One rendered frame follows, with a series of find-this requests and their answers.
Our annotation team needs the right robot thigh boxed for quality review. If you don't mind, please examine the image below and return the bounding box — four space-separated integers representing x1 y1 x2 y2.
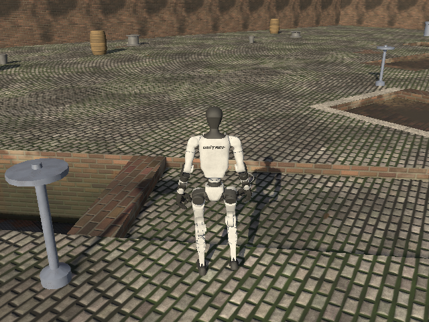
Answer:
223 186 237 227

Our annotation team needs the robot left foot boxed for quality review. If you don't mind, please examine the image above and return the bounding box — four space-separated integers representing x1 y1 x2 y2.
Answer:
196 259 206 276

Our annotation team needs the right robot upper arm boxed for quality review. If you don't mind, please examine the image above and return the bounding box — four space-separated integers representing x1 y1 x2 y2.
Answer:
228 136 245 172

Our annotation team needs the robot left forearm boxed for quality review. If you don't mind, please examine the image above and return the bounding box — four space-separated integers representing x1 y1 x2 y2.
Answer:
177 163 190 194

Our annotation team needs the robot right forearm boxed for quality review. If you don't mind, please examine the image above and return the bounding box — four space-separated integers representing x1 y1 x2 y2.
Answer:
238 163 251 190

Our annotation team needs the right robot hand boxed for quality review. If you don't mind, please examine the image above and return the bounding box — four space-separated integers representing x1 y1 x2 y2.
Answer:
237 188 252 203

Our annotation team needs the left robot hand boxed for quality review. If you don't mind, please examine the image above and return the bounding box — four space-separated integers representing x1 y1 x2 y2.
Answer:
176 193 192 209

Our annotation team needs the left robot upper arm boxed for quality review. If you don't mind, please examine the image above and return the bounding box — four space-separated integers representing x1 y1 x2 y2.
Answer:
183 136 200 174

